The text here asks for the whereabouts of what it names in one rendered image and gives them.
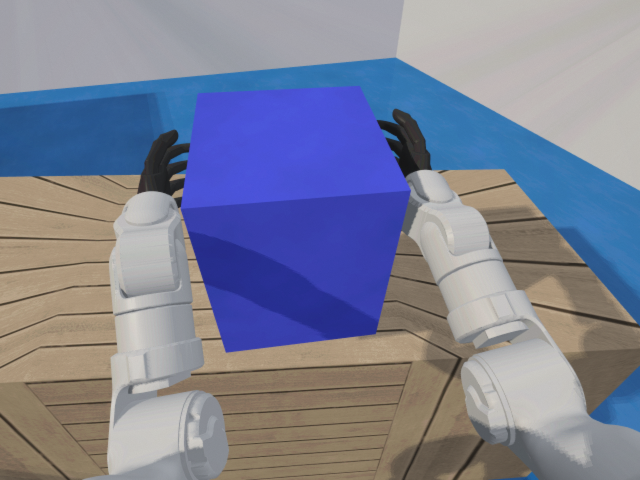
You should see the right robot upper arm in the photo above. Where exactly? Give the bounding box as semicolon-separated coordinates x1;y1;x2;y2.
461;338;640;480

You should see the robot right hand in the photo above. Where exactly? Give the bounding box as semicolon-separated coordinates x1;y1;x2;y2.
377;109;432;178

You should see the robot left hand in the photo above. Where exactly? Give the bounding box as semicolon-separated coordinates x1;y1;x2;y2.
137;130;190;208

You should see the robot right forearm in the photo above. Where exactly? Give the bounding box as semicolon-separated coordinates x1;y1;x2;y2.
401;170;587;411

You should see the pedestal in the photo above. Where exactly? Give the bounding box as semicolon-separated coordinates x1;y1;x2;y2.
0;169;640;480

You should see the left robot upper arm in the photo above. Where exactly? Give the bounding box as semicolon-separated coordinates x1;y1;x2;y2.
83;390;229;480

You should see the carton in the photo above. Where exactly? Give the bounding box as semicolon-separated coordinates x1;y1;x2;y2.
181;86;411;353

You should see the robot left forearm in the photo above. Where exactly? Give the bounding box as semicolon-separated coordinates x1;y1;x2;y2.
107;191;204;475

